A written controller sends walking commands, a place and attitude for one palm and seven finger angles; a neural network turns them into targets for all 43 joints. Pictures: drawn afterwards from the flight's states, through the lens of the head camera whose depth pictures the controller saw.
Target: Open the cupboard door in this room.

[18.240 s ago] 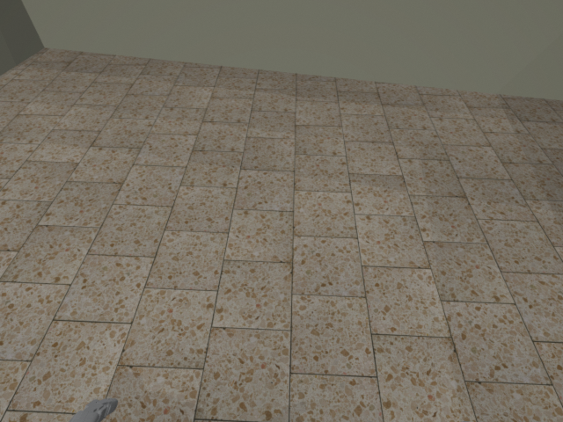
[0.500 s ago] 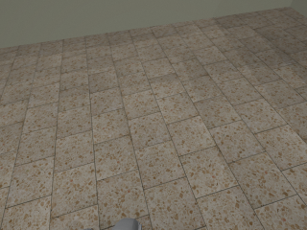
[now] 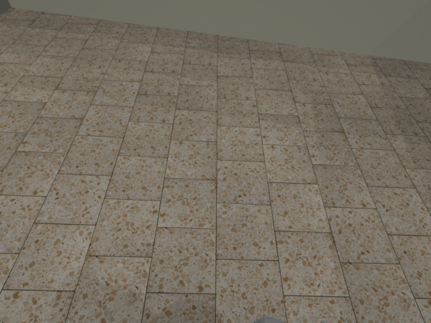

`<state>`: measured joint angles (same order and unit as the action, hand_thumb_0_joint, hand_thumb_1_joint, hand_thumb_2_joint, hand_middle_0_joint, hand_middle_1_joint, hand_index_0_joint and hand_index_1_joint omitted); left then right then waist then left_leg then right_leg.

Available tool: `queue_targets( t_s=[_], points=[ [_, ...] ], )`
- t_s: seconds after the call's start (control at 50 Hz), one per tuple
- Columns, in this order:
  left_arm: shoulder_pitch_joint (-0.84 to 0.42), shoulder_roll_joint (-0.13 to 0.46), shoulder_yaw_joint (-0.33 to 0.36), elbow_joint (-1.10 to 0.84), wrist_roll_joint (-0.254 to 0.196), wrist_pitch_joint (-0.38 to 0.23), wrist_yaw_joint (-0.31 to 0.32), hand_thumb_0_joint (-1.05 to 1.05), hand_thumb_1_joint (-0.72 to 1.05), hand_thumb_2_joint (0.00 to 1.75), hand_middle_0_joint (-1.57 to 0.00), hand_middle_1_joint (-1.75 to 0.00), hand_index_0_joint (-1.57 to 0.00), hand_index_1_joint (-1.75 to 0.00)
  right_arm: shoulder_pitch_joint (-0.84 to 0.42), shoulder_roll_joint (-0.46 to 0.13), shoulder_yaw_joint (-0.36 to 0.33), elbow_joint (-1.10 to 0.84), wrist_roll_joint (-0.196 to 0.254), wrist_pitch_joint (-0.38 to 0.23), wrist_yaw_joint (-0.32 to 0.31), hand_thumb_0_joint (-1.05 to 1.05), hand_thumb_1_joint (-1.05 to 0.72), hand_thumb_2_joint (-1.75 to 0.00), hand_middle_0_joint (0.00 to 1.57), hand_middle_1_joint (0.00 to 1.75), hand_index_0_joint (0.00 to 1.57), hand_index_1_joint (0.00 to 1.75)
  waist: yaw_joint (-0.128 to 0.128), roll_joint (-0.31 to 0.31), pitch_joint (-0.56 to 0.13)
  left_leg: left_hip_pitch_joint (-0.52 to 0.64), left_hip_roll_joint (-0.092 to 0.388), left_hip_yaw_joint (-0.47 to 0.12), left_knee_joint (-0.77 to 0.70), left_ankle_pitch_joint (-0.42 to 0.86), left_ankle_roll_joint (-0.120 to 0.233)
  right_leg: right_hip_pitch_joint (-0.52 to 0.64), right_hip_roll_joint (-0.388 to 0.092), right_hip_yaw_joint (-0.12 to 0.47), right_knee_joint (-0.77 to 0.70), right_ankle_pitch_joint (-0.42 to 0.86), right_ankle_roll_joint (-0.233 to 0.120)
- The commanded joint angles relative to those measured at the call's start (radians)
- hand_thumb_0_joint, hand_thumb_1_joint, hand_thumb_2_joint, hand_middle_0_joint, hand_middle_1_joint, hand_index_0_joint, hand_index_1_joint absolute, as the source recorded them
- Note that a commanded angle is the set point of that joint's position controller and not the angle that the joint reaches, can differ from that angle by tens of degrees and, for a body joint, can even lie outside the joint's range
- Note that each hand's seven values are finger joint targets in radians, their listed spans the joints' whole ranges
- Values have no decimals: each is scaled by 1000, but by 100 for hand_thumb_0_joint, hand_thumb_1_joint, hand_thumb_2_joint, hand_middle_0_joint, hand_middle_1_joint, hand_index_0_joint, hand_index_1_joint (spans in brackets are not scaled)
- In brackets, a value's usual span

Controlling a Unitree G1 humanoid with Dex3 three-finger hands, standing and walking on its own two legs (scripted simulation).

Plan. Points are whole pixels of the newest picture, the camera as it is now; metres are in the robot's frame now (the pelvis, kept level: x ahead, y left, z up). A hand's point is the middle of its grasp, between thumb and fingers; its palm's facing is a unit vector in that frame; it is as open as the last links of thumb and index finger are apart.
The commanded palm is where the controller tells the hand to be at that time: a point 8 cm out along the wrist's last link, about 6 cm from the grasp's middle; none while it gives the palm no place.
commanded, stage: turn or walk to find it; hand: left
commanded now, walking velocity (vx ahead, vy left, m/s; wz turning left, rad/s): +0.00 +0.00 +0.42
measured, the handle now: out of the picture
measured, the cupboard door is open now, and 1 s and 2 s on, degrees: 0 0 0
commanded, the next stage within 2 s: stand and wait in 0.40 s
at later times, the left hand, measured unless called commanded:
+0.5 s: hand out of the picture +0.01 +0.13 -0.15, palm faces +0.23 -0.93 -0.28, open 7.3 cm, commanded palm none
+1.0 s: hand out of the picture -0.04 +0.15 -0.18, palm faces +0.09 -0.97 -0.24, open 7.4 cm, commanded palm none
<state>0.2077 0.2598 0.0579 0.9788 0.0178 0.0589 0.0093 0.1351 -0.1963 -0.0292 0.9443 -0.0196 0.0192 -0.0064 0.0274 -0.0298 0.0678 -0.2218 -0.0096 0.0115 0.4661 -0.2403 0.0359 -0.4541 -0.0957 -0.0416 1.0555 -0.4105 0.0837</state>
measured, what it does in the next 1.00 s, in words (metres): steps on the spot: right foot, then left foot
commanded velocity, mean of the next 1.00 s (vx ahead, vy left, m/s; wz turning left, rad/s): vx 0.00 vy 0.00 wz -0.14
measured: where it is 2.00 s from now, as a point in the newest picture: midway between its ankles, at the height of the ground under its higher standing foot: outside the picture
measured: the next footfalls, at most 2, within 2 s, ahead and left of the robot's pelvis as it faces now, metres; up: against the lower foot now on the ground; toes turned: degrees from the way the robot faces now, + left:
right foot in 0.24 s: +0.04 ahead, -0.15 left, +0.00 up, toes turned +2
left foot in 0.70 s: -0.07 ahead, +0.08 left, +0.00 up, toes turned +13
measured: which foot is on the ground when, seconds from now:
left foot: down 0.00-0.24, up 0.26-0.68, down 0.70-1.00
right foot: up 0.00-0.22, down 0.24-0.72, up 0.74-1.00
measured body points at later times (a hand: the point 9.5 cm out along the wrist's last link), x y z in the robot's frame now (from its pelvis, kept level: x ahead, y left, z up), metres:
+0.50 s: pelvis -0.02 -0.07 +0.00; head +0.01 -0.10 +0.45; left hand +0.00 +0.18 -0.12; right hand +0.05 -0.31 -0.17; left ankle -0.10 +0.10 -0.65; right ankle +0.00 -0.15 -0.74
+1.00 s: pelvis -0.06 -0.06 -0.01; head -0.03 -0.06 +0.44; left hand -0.04 +0.20 -0.16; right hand +0.03 -0.29 -0.16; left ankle -0.11 +0.08 -0.74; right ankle -0.06 -0.17 -0.72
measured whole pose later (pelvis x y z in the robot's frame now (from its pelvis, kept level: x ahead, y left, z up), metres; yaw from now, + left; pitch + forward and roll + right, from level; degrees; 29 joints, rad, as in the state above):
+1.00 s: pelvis -0.06 -0.06 -0.01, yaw +0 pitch -1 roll +0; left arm 0.24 0.21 0.07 1.01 0.02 0.07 -0.01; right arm 0.14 -0.18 -0.05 1.00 -0.03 0.02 -0.03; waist 0.04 0.01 0.09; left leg -0.15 0.12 0.19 0.55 -0.36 -0.04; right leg -0.36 -0.06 -0.07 0.81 -0.44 0.05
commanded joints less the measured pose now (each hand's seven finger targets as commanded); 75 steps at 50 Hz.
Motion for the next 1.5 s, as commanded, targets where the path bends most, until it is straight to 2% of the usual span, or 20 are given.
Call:
queue_targets(
  t_s=[0.0, 0.18, 0.2, 0.22, 0.24, 0.32, 0.38, 0.54, 0.62, 0.68, 0.7, 0.74, 0.94, 1.0, 1.04, 1.06, 1.12, 1.18, 1.4, 1.48],
  points=[
    [-38, 57, 10, -85, -3, -24, 7, 0, 90, 90, -20, -30, -20, -30, 82, -205, -65, -33, 0, -11, -9, 0, -90, -90, 20, 30, 20, 30, -56, 168, -86, 131, 252, -254, -130, 415, 136, -69, 3, 20, -52, -12, 8],
    [40, 51, 12, -84, -15, -50, 14, 0, 90, 90, -20, -30, -20, -30, 51, -194, -77, -50, -1, 2, -4, 0, -90, -90, 20, 30, 20, 30, -5, 169, -132, -49, 173, -316, -7, 366, 85, 288, 60, -13, -583, 166, -17],
    [75, 86, 19, -78, -9, -60, 17, 0, 90, 90, -20, -30, -20, -30, 53, -165, -76, -54, 6, 1, 0, 0, -90, -90, 20, 30, 20, 30, 11, 77, -152, -142, 115, -277, 56, 211, 34, 412, 0, 32, -695, 245, -29],
    [92, 170, 36, -77, 8, -69, 26, 0, 90, 90, -20, -30, -20, -30, 72, -96, -64, -68, 14, 0, 6, 0, -90, -90, 20, 30, 20, 30, 15, -176, -158, -325, -11, -131, 245, -88, -38, 522, -236, 262, -753, 271, -103],
    [88, 211, 41, -93, 7, -65, 26, 0, 90, 90, -20, -30, -20, -30, 37, -107, -68, -89, 8, 7, 3, 0, -90, -90, 20, 30, 20, 30, 32, -251, -108, -351, -55, -77, 457, -349, -63, 390, -396, 380, -782, 379, -210],
    [-77, 96, 18, -134, -3, -66, 25, 0, 90, 90, -20, -30, -20, -30, 102, -124, -82, -12, -6, 39, 19, 0, -90, -90, 20, 30, 20, 30, -51, -119, 6, -323, 19, -97, 764, -162, -70, 192, -233, 150, -791, 213, -191],
    [-30, 77, 13, -124, -3, -77, 25, 0, 90, 90, -20, -30, -20, -30, 134, -104, -74, 9, -4, 40, 23, 0, -90, -90, 20, 30, 20, 30, -43, -134, -33, -337, 23, -68, 762, -96, -95, 284, -194, 50, -758, 360, -166],
    [115, 76, -2, -12, 15, -84, 20, 0, 90, 90, -20, -30, -20, -30, 57, -49, -32, 37, 6, 11, 0, 0, -90, -90, 20, 30, 20, 30, 22, -158, -79, -126, 46, 21, 248, -191, -91, 346, -168, 119, -734, 546, -227],
    [76, 100, 12, 18, 0, -71, 17, 0, 90, 90, -20, -30, -20, -30, 118, -62, -23, 76, 12, -9, -20, 0, -90, -90, 20, 30, 20, 30, -19, -152, -107, 52, 42, 52, -20, -31, -77, 292, -143, 165, -675, 586, -207],
    [63, 36, 6, 5, -15, -53, 7, 0, 90, 90, -20, -30, -20, -30, 134, -160, -40, 82, 9, -31, -35, 0, -90, -90, 20, 30, 20, 30, -37, 131, -128, 260, 248, -107, -108, 241, 2, 75, 10, 68, -517, 342, -101],
    [56, 14, 6, 0, -11, -45, 5, 0, 90, 90, -20, -30, -20, -30, 111, -187, -44, 67, 5, -25, -38, 0, -90, -90, 20, 30, 20, 30, -34, 225, -81, 203, 358, -174, -148, 290, 71, 29, 47, 11, -416, 57, -78],
    [15, 32, 18, 4, -5, -14, -2, 0, 90, 90, -20, -30, -20, -30, 58, -171, -43, 62, -3, -20, -51, 0, -90, -90, 20, 30, 20, 30, -35, 302, -7, 85, 397, -144, -192, 342, 135, -10, 43, 43, -132, -120, -56],
    [10, 1, 25, -37, 3, -19, -25, 0, 90, 90, -20, -30, -20, -30, 46, -186, -83, 21, -9, -11, -31, 0, -90, -90, 20, 30, 20, 30, -39, 234, -30, 145, 345, 43, -29, 450, 89, 46, 50, -63, -289, -39, -40],
    [125, 52, 38, -11, 8, -37, -26, 0, 90, 90, -20, -30, -20, -30, 24, -191, -88, 3, 1, -8, -24, 0, -90, -90, 20, 30, 20, 30, 26, 131, -84, 47, 284, 128, 194, 301, 1, 276, 49, -65, -590, 277, -53],
    [198, 207, 62, 4, 7, -52, -2, 0, 90, 90, -20, -30, -20, -30, -30, -78, -59, -70, 10, 2, -17, 0, -90, -90, 20, 30, 20, 30, 70, -320, -89, -311, 80, 120, 604, -413, -88, 420, -295, 413, -689, 837, -227],
    [196, 197, 58, -6, -2, -47, 7, 0, 90, 90, -20, -30, -20, -30, -49, -97, -55, -78, 15, 17, -25, 0, -90, -90, 20, 30, 20, 30, 75, -220, -104, -292, 98, 4, 677, -391, -74, 371, -303, 385, -707, 727, -288],
    [26, 152, 53, -64, 1, -39, 9, 0, 90, 90, -20, -30, -20, -30, -54, -132, -65, -59, 3, 22, -15, 0, -90, -90, 20, 30, 20, 30, 23, -145, -24, -330, 113, -40, 743, -219, -77, 246, -198, 359, -758, 341, -257],
    [-16, 144, 46, -92, 3, -44, 5, 0, 90, 90, -20, -30, -20, -30, 7, -125, -61, -36, -1, 24, -6, 0, -90, -90, 20, 30, 20, 30, -7, -99, -94, -276, 95, -15, 675, -132, -92, 259, -131, 280, -745, 296, -214],
    [-9, 182, 57, -103, 13, -33, -2, 0, 90, 90, -20, -30, -20, -30, 8, -121, -42, -72, 13, 0, -17, 0, -90, -90, 20, 30, 20, 30, 8, -126, -111, -158, 51, 0, 297, -206, -87, 249, -118, 414, -732, 297, -263],
    [-76, 151, 47, -123, -5, -20, -4, 0, 90, 90, -20, -30, -20, -30, 162, -144, -43, -31, 19, -25, -30, 0, -90, -90, 20, 30, 20, 30, -65, -62, -157, 161, 64, -7, -71, -27, -64, 68, -16, 352, -599, 252, -160]
  ],
)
